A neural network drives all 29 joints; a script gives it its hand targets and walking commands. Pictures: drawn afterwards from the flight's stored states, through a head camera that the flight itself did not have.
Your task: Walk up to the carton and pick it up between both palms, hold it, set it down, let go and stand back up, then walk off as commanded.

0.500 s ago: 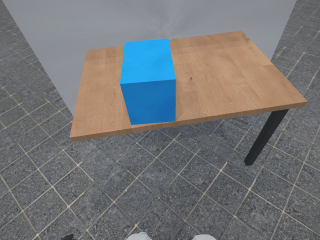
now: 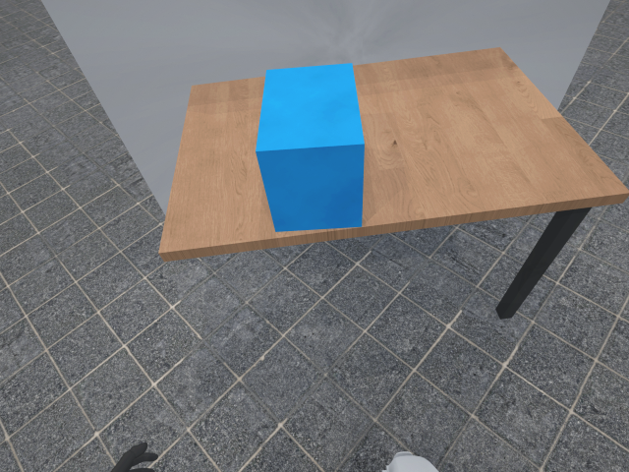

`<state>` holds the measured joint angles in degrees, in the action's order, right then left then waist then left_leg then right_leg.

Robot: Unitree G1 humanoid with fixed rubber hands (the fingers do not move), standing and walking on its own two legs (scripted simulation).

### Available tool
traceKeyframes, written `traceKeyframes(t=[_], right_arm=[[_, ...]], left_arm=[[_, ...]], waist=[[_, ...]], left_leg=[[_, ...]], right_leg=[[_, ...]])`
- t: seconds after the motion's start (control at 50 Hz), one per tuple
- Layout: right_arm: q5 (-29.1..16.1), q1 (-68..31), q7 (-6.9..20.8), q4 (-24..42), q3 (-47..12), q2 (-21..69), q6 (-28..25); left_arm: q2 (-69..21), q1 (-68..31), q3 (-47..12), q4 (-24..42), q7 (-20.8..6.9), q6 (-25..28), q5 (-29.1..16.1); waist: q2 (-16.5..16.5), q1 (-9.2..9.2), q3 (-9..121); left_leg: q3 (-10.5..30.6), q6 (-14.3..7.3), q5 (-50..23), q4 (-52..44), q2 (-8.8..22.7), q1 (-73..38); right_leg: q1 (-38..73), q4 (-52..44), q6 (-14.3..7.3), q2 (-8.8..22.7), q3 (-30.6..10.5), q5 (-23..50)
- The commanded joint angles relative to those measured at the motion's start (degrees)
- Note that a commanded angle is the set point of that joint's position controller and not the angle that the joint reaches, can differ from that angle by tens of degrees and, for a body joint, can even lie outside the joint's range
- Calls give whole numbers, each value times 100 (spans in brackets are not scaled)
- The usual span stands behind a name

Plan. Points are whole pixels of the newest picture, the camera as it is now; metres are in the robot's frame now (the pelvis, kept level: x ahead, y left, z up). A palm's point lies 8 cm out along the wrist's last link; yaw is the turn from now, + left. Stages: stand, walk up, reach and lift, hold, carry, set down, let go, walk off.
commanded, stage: walk off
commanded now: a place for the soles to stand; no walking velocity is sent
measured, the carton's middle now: (313, 147) +0.72 +0.04 -0.02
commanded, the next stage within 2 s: stand in 0.60 s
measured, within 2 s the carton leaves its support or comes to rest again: neither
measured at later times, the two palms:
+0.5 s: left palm out of the picture +0.10 +0.30 -0.08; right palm out of the picture +0.10 -0.28 -0.09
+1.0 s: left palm out of the picture +0.09 +0.29 -0.07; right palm out of the picture +0.09 -0.29 -0.08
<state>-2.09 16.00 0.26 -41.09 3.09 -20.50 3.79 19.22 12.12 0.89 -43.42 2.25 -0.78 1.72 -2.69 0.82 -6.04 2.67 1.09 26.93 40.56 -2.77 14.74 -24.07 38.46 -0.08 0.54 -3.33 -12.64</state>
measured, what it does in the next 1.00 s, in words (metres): stands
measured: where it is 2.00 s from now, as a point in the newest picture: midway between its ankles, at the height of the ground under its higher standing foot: outside the picture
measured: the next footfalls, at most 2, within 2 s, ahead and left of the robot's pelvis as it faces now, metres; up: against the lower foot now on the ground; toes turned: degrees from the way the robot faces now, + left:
none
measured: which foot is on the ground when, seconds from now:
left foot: down 0.00-1.00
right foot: down 0.00-1.00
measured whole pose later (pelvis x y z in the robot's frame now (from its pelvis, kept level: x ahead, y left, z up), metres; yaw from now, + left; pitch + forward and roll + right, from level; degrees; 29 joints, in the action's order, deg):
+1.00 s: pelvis -0.03 +0.00 +0.02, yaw +0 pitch -4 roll -1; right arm -2.1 8.7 0.8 -45.8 1.6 -20.3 1.1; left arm 19.4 9.8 0.9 -45.4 0.3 -0.5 0.4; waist -1.8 0.7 -4.4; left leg 2.6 -1.0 16.5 32.8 -1.5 11.9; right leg -13.8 30.2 1.7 -0.2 -3.1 -12.1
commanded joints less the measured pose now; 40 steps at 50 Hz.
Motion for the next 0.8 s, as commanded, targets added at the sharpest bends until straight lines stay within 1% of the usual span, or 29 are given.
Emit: traceKeyframes(t=[0.0, 0.02, 0.04, 0.08, 0.1, 0.12, 0.14, 0.16, 0.18, 0.22, 0.24, 0.28, 0.3, 0.32, 0.34, 0.36, 0.38, 0.42, 0.44, 0.46, 0.48, 0.52, 0.54, 0.58, 0.6, 0.64, 0.66, 0.7, 0.78], right_arm=[[414, -168, -84, 333, 290, -1431, -327], [385, -175, -59, 394, 274, -1485, -356], [399, -375, -48, 492, 264, -1353, -411], [369, -355, -60, 479, 169, -1204, -433], [348, -202, -79, 458, 170, -1170, -422], [359, -56, -96, 447, 147, -1215, -384], [364, -54, -83, 461, 169, -1199, -351], [343, -105, -87, 460, 159, -1214, -340], [321, -228, -91, 462, 132, -1194, -336], [297, -329, -69, 475, 168, -1210, -326], [233, -331, -45, 415, 138, -1126, -360], [199, -299, -33, 297, 218, -1124, -380], [212, -348, -26, 231, 234, -1138, -390], [218, -317, -25, 174, 239, -1157, -403], [230, -335, -50, 144, 239, -1189, -415], [203, -399, -49, 105, 223, -1250, -412], [194, -463, -39, 101, 222, -1283, -433], [194, -566, -12, 159, 178, -1240, -419], [179, -630, -17, 90, 165, -1217, -410], [194, -533, -30, 88, 195, -1241, -399], [180, -540, -52, 0, 245, -1274, -409], [182, -592, -38, 14, 209, -1289, -411], [178, -563, -15, 38, 207, -1266, -424], [198, -639, -32, 71, 221, -1255, -428], [185, -850, -58, -41, 92, -1205, -499], [157, -920, -27, -78, 111, -1269, -581], [166, -885, -29, -86, 116, -1280, -585], [115, -826, -40, -227, 99, -1252, -570], [151, -1111, -43, -239, 65, -1215, -560]], left_arm=[[1103, 13, 562, 737, 95, 18, -145], [1253, -122, 609, 748, 104, -13, -172], [1328, -124, 597, 668, 62, -15, -207], [1278, -65, 515, 518, -3, 42, -233], [1222, -4, 465, 467, 3, 86, -224], [1191, -43, 477, 467, 23, 99, -232], [1128, -48, 467, 447, 38, 113, -236], [1128, -90, 476, 460, 43, 114, -243], [1133, 13, 443, 379, 41, 137, -263], [1245, 104, 471, 394, 69, 219, -220], [1367, 13, 485, 359, 64, 260, -182], [1472, -63, 480, 325, 15, 313, -158], [1460, -82, 452, 323, -24, 336, -164], [1434, -248, 406, 312, -61, 319, -160], [1387, -279, 423, 336, -75, 300, -172], [1354, -350, 444, 383, -82, 276, -189], [1297, -271, 422, 360, -81, 259, -193], [1273, -206, 427, 402, -80, 269, -178], [1330, -317, 404, 336, -91, 289, -180], [1368, -252, 423, 375, -102, 311, -165], [1418, -298, 408, 281, -115, 331, -188], [1347, -397, 408, 302, -112, 310, -204], [1347, -380, 431, 328, -115, 297, -190], [1308, -299, 421, 321, -110, 270, -185], [1269, -581, 373, 202, -129, 230, -250], [1282, -490, 376, 161, -128, 224, -263], [1262, -497, 376, 172, -128, 239, -256], [1297, -472, 385, 118, -99, 244, -275], [1179, -666, 346, 39, -109, 207, -287]], waist=[[-78, -70, 140], [-311, 58, 39], [-237, -7, 20], [-323, -16, 200], [-474, 50, 608], [-636, 134, 572], [-792, 152, 553], [-835, 148, 505], [-610, 41, 573], [-616, -24, 576], [-292, -13, 751], [237, 22, 752], [277, 65, 803], [282, 133, 777], [108, 110, 857], [279, 76, 845], [169, 46, 843], [354, -7, 801], [447, 38, 701], [339, 81, 749], [230, 136, 825], [77, 95, 770], [242, 69, 861], [120, 29, 743], [562, -110, 351], [315, -173, 738], [433, -113, 986], [98, -69, 1091], [541, -99, 934]], left_leg=[[2705, -976, -991, -2459, 2037, 20], [2692, -981, -387, -2647, 1934, 540], [2402, -965, -877, -2481, 1714, 492], [1672, -902, -2907, -1840, 1405, -101], [1543, -741, -3440, -1551, 1269, -689], [1607, -769, -3694, -1491, 1358, -627], [1509, -758, -3423, -1468, 1313, -621], [1651, -736, -3051, -1548, 1336, -439], [1473, -702, -2813, -1437, 1278, -337], [1168, -500, -2398, -1334, 1142, 262], [956, -425, -1921, -1224, 1039, 584], [752, -251, -1232, -1115, 694, 497], [707, -262, -1292, -1108, 658, 148], [837, -301, -1451, -1307, 699, -45], [837, -371, -1764, -1378, 763, -190], [926, -428, -1840, -1424, 874, -229], [1049, -495, -1753, -1588, 1015, -44], [921, -510, -1620, -1402, 957, 185], [847, -410, -1574, -1284, 800, 150], [779, -372, -1678, -1236, 732, -56], [787, -364, -1720, -1210, 713, -212], [910, -443, -1763, -1432, 824, -108], [964, -455, -1721, -1468, 832, -72], [1003, -473, -1747, -1556, 862, -23], [1371, -430, -2269, -1791, 1194, 82], [1084, -313, -2610, -1668, 1153, -294], [1003, -314, -2742, -1630, 1114, -399], [872, -230, -3298, -1567, 1057, -737], [831, -360, -2194, -1788, 1032, -369]], right_leg=[[-671, 1198, 104, -237, 54, -1961], [-314, 1418, 135, -169, -212, -1983], [-198, 1496, 116, -119, -249, -1797], [-77, 1347, 144, -20, -12, -1419], [-120, 816, 100, -33, 96, -1345], [26, 668, 116, -10, 106, -1243], [182, 285, 71, -47, 182, -1208], [447, -44, 44, -13, 108, -1175], [840, -685, 13, -14, 132, -881], [1698, -1225, -85, 180, -50, -33], [2069, -1238, -223, 412, -409, -42], [1702, -1212, -492, 861, -1054, -309], [1437, -1204, -500, 897, -1074, -184], [1265, -1047, -403, 777, -801, -112], [1221, -898, -330, 641, -632, 161], [1145, -811, -217, 453, -373, 48], [1304, -671, -171, 315, -177, 48], [1533, -954, -192, 430, -338, 102], [1381, -1139, -237, 560, -542, 41], [1268, -1241, -301, 667, -727, 234], [1108, -1085, -337, 647, -655, 231], [1221, -961, -220, 514, -445, 201], [1302, -970, -216, 487, -438, 82], [1211, -792, -202, 438, -392, 87], [1253, -773, -79, 425, -387, 902], [1465, -1057, -109, 487, -470, 973], [1673, -1009, -79, 456, -459, 1082], [1590, -1005, -115, 511, -461, 1378], [1756, -1199, -96, 540, -483, 1174]])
